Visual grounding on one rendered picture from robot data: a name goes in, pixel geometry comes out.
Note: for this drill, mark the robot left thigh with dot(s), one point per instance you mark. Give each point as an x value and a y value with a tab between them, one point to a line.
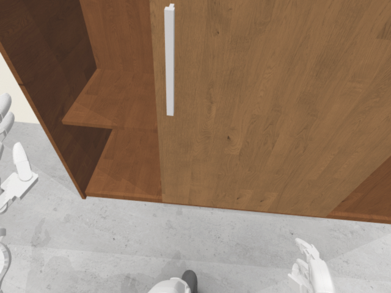
170	286

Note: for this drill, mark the handle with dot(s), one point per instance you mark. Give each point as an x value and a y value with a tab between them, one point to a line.
169	26

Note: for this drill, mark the wardrobe door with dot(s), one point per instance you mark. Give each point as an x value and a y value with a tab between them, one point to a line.
373	195
279	105

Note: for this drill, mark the robot left foot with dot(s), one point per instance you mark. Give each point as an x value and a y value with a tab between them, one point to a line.
190	278

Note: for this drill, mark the left robot hand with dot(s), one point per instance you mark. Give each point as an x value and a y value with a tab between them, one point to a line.
17	185

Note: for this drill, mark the right robot hand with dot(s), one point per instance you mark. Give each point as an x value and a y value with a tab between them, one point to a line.
317	274

